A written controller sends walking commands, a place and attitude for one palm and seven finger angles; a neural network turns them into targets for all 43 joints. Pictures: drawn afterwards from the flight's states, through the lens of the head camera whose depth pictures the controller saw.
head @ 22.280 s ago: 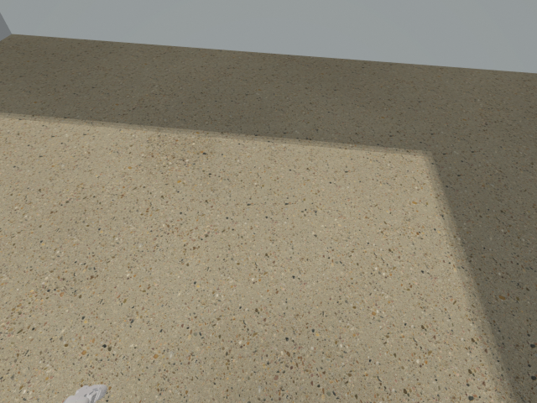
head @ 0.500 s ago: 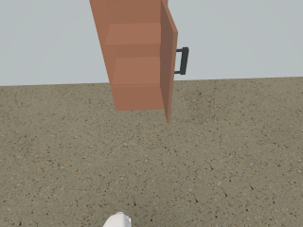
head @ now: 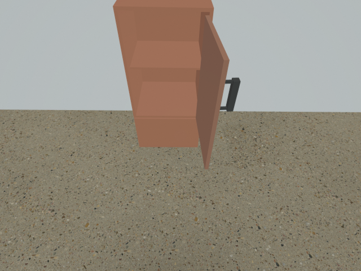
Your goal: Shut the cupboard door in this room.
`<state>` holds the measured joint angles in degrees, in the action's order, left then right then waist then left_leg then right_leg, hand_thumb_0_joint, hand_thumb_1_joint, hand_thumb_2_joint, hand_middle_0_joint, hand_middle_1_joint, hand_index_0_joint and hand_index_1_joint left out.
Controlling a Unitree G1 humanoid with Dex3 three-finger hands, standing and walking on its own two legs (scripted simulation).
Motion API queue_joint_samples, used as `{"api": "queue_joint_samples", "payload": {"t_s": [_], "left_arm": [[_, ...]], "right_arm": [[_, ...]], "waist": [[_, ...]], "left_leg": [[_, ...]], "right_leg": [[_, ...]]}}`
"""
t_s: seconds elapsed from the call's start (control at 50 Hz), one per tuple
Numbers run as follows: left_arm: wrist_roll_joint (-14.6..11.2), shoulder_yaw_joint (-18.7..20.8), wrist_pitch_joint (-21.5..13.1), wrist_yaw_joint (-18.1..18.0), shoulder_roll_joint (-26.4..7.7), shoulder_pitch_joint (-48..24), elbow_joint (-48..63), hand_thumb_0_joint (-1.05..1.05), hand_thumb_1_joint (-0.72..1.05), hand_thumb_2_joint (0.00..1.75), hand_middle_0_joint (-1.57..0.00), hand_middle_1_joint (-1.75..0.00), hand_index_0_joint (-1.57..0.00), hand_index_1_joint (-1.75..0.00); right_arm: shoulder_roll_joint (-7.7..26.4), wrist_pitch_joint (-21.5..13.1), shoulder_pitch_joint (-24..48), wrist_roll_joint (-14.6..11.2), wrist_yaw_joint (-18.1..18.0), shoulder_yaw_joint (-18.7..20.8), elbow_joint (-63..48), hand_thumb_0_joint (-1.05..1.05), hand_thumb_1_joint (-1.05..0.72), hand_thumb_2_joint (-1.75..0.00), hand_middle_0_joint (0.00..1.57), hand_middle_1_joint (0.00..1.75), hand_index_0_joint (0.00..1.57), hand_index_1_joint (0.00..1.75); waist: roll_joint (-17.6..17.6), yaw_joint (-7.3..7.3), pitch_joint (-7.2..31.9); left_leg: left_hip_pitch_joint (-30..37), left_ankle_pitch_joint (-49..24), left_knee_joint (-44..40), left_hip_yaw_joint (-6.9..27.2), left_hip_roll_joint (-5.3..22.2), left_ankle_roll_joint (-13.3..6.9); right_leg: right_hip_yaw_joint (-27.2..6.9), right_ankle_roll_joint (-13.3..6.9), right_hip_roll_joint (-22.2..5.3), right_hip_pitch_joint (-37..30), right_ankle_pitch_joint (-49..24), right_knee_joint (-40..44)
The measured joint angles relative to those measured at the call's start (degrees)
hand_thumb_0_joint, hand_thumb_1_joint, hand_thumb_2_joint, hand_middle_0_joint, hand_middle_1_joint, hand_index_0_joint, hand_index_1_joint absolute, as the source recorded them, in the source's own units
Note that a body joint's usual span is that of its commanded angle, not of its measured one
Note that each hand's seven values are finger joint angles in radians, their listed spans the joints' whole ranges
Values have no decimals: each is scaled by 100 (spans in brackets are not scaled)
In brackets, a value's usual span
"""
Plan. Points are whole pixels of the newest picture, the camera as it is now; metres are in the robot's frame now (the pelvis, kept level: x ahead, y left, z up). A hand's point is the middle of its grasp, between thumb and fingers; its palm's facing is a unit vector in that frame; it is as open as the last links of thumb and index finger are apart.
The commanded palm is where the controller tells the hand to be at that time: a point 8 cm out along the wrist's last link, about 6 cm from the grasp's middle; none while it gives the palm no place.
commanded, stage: stand and wait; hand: left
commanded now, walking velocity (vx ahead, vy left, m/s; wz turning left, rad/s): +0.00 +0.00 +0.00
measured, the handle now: (226, 95) +0.73 -0.13 -0.02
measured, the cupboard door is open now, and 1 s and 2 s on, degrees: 94 94 94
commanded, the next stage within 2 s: turn or walk to find it in 1.44 s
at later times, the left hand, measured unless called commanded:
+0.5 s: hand out of the picture +0.01 +0.11 -0.16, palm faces +0.03 -0.99 -0.16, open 7.4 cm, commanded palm none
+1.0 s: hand out of the picture +0.01 +0.11 -0.17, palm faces +0.05 -0.99 -0.16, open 7.4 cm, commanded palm none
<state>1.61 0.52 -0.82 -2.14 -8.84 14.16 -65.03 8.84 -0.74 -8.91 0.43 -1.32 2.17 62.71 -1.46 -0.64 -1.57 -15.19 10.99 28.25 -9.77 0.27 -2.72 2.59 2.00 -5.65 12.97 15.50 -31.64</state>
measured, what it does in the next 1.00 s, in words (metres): shifts its weight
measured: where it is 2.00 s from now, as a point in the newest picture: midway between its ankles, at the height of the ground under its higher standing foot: outside the picture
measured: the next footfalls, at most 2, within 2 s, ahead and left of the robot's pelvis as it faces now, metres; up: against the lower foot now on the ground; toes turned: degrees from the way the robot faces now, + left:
none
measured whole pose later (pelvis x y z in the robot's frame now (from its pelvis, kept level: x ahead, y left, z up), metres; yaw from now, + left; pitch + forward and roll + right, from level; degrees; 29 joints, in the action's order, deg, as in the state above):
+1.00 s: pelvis +0.04 -0.04 +0.01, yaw +1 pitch -2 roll +0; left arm 0.8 -0.4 -1.6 -2.6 -6.3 18.9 -66.1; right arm 6.9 -0.6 -16.1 0.4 -1.9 0.6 66.8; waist -0.3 0.2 -2.0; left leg -9.5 11.3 22.8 -7.1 4.0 1.4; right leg 5.4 -0.8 -1.1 5.2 16.2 -22.9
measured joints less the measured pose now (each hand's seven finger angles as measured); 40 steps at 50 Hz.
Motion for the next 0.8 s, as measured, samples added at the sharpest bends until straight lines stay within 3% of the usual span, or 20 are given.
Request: {"api": "queue_joint_samples", "payload": {"t_s": [0.1, 0.26, 0.54, 0.8], "left_arm": [[-24, -82, -28, 41, 25, 143, -14, 1, 92, 89, -20, -30, -20, -30], [-94, -107, -47, 14, 78, 215, -75, 1, 91, 89, -20, -30, -20, -30], [-108, -119, -60, -30, 345, 408, -127, 0, 91, 89, -20, -30, -20, -30], [-80, -110, -84, -45, 386, 513, -118, 0, 90, 89, -20, -30, -20, -30]], "right_arm": [[124, 105, -379, 2, 42, -27, 179, -2, -95, -90, 20, 30, 20, 30], [-58, 36, -930, -3, 30, -171, 479, 0, -92, -90, 20, 30, 20, 30], [-357, 44, -1008, -11, -19, -184, 581, 0, -91, -90, 20, 30, 20, 30], [-226, 27, -748, -4, -61, -137, 451, 1, -93, -90, 20, 30, 20, 30]], "waist": [[202, 84, 176], [170, 185, 66], [169, 166, -34], [132, 83, 9]], "left_leg": [[239, -70, -306, 91, 134, 140], [437, -178, -642, 149, 260, 276], [499, -83, -599, 237, 373, 399], [524, 17, -524, 266, 385, 421]], "right_leg": [[107, -45, 169, -282, 19, 360], [177, -174, 338, -528, -104, 785], [257, -285, 458, -667, -25, 859], [282, -294, 467, -727, 60, 835]]}}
